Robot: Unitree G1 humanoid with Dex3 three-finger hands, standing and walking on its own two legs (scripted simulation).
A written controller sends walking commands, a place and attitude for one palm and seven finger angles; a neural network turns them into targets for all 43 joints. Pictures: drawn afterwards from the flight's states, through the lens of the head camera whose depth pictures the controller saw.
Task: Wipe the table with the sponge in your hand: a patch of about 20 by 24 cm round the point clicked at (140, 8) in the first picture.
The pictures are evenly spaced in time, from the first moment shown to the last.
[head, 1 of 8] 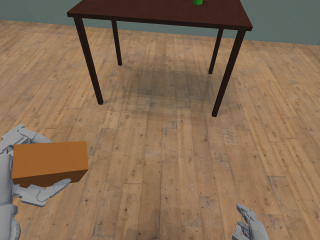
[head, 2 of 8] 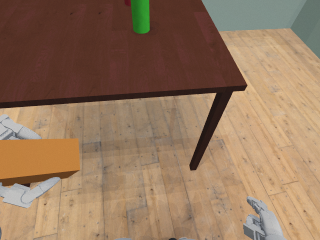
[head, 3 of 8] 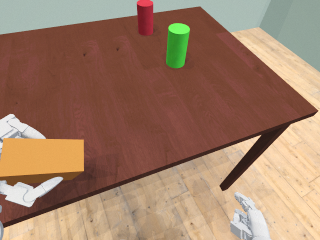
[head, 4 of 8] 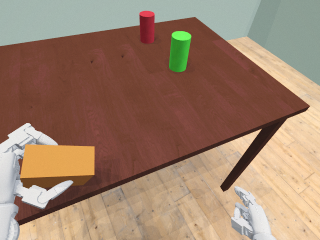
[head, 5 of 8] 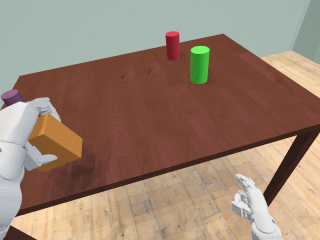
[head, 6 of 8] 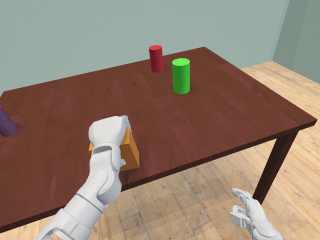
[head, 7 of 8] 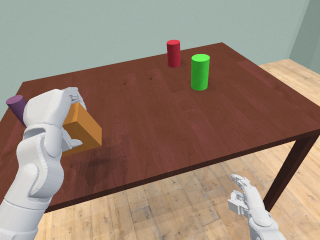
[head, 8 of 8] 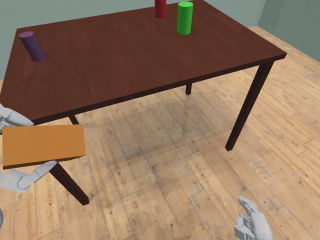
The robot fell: no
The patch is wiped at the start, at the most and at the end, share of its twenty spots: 0.00 1.00 1.00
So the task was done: yes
